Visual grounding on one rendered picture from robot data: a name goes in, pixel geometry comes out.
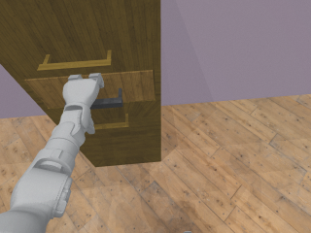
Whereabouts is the robot left hand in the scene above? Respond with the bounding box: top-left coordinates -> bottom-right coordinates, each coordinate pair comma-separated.
62,73 -> 105,135

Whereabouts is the drawer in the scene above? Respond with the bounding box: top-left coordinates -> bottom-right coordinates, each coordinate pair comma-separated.
25,70 -> 155,108

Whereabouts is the robot left forearm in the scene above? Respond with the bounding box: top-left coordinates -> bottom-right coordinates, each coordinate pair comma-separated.
10,102 -> 91,209

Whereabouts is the cabinet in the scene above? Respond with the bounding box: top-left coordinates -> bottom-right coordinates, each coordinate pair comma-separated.
0,0 -> 161,167

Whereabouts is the robot left upper arm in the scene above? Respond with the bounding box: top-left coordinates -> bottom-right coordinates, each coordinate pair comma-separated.
0,167 -> 73,233

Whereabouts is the handle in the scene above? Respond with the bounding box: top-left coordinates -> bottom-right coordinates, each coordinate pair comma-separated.
85,122 -> 129,134
37,59 -> 114,78
64,88 -> 123,110

